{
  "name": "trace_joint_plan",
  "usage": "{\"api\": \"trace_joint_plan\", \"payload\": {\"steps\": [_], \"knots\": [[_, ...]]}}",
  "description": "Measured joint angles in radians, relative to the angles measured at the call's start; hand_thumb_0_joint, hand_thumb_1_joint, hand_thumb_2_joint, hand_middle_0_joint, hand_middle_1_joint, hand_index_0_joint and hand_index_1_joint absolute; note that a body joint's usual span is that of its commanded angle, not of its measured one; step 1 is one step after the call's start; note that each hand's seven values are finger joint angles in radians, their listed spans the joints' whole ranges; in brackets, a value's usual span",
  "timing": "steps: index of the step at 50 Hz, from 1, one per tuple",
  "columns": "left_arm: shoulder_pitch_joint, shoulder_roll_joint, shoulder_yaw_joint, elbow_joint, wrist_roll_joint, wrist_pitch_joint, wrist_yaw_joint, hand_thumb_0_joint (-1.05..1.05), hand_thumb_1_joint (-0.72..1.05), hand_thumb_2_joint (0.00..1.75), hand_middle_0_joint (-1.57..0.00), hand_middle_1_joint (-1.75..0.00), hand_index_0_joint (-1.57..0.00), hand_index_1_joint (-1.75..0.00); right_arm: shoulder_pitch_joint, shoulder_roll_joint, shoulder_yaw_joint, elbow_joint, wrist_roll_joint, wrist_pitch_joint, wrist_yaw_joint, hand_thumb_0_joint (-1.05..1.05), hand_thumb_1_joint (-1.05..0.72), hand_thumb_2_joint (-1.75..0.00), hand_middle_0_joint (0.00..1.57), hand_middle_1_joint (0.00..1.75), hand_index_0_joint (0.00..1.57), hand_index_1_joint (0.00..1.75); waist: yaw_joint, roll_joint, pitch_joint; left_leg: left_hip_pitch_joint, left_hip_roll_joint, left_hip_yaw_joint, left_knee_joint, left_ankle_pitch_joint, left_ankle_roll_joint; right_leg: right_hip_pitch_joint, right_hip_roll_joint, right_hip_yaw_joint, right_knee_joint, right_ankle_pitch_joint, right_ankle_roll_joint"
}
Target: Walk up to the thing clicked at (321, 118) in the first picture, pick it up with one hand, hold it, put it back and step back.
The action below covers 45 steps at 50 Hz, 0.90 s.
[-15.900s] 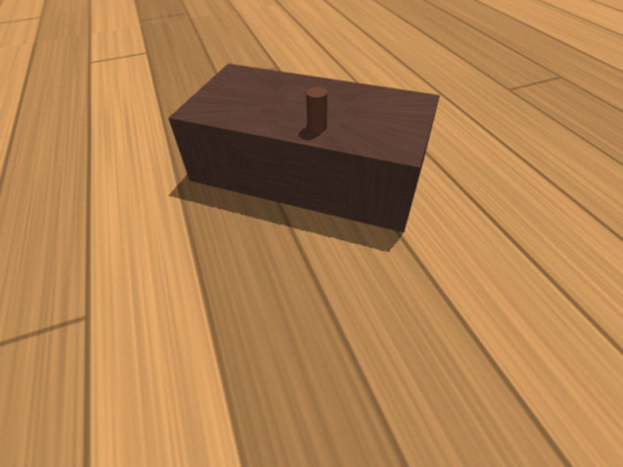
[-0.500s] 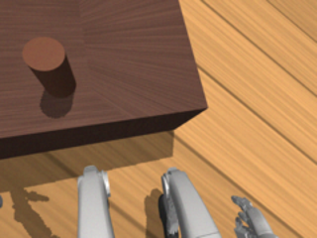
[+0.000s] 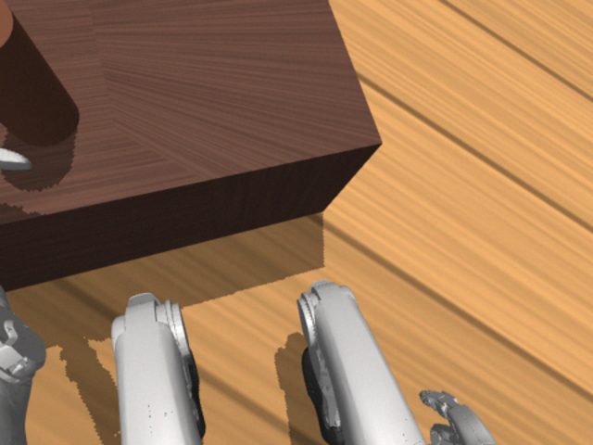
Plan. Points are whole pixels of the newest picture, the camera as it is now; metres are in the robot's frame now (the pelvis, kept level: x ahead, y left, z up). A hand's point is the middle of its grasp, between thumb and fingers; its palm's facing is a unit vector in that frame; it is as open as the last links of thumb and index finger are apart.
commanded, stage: close in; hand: left
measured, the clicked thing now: (10, 79) +0.56 +0.29 -0.01
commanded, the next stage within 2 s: rest palm in 0.20 s
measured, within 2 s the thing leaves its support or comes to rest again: leaves its support in 1.78 s
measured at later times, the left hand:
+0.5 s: hand out of the picture +0.51 +0.30 +0.00, palm faces +0.34 -0.94 +0.00, open 17.7 cm
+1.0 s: hand (0, 104) +0.52 +0.29 +0.00, palm faces +0.33 -0.94 -0.02, open 13.4 cm
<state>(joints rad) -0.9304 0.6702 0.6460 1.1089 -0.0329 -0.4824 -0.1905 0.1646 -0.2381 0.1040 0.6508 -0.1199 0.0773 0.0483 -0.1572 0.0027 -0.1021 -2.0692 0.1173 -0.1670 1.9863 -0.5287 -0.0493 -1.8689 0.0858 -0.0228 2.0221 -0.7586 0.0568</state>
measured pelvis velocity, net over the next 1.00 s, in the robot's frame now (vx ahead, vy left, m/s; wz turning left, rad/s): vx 0.00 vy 0.00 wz -0.02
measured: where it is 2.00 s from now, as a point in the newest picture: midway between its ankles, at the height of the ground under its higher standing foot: (260, 410)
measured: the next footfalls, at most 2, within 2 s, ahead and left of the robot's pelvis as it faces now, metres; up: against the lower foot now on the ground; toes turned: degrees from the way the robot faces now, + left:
none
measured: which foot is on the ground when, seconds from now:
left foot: down 0.00-1.00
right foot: down 0.00-1.00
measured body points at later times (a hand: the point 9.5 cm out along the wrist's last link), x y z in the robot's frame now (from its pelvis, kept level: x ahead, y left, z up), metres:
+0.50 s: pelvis +0.01 +0.00 +0.00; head +0.23 +0.05 +0.39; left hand +0.49 +0.35 +0.01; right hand +0.12 -0.27 -0.12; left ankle +0.11 +0.16 -0.41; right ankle +0.07 -0.14 -0.41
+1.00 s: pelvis +0.00 +0.00 -0.02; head +0.23 +0.05 +0.37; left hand +0.50 +0.34 +0.00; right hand +0.09 -0.27 -0.14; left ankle +0.11 +0.16 -0.41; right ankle +0.07 -0.14 -0.41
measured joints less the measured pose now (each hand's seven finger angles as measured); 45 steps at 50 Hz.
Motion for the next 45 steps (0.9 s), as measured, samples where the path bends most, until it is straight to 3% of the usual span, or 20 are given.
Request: {"api": "trace_joint_plan", "payload": {"steps": [6, 13, 25, 45], "knots": [[0.007, -0.007, -0.036, -0.011, -0.029, 0.018, -0.009, -0.02, -0.6, 0.02, -0.03, -0.07, -0.05, -0.05, 0.011, -0.019, -0.011, 0.009, 0.02, 0.004, -0.012, 0.0, -0.92, -0.9, 0.2, 0.3, 0.2, 0.3, -0.003, 0.002, -0.018, 0.004, 0.004, -0.011, 0.0, -0.002, -0.005, 0.002, 0.006, -0.01, -0.002, 0.002, -0.009], [0.038, -0.044, -0.048, -0.04, -0.048, 0.032, -0.006, -0.02, -0.61, 0.01, -0.03, -0.06, -0.06, -0.04, 0.012, -0.037, -0.029, -0.005, 0.035, 0.004, -0.018, 0.0, -0.93, -0.9, 0.2, 0.3, 0.2, 0.3, 0.006, 0.0, -0.026, 0.009, 0.008, -0.013, -0.001, -0.013, -0.011, 0.007, 0.009, -0.011, -0.007, -0.005, -0.012], [0.064, -0.108, -0.082, -0.105, -0.046, 0.021, 0.046, -0.02, -0.61, 0.01, -0.05, -0.03, -0.06, -0.02, -0.041, -0.02, -0.044, 0.01, 0.027, -0.001, -0.013, 0.0, -0.93, -0.9, 0.2, 0.3, 0.2, 0.3, 0.032, -0.01, -0.017, 0.009, 0.008, -0.011, 0.017, -0.036, -0.018, 0.007, 0.009, -0.007, 0.014, -0.031, -0.015], [0.037, -0.09, -0.094, -0.095, -0.038, 0.025, 0.057, -0.01, -0.43, 0.26, -0.45, -0.38, -0.46, -0.37, -0.039, -0.012, -0.03, 0.008, 0.021, 0.018, -0.01, 0.0, -0.94, -0.9, 0.2, 0.3, 0.2, 0.3, 0.027, -0.01, 0.0, -0.022, 0.008, -0.021, 0.063, -0.035, -0.016, -0.023, 0.016, -0.009, 0.06, -0.031, -0.01]]}}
